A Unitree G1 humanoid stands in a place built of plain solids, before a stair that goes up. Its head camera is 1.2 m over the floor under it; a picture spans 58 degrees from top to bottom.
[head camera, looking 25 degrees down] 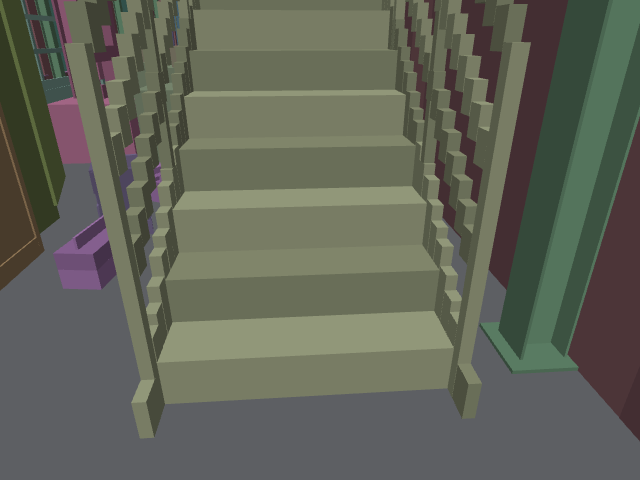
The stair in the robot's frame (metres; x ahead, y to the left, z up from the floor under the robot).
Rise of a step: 0.19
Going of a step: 0.23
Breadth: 1.14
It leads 4 degrees to the left of straight ahead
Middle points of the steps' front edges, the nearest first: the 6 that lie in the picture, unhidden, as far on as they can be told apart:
1.21 0.04 0.19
1.44 0.06 0.38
1.67 0.07 0.57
1.90 0.09 0.76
2.13 0.11 0.95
2.37 0.13 1.14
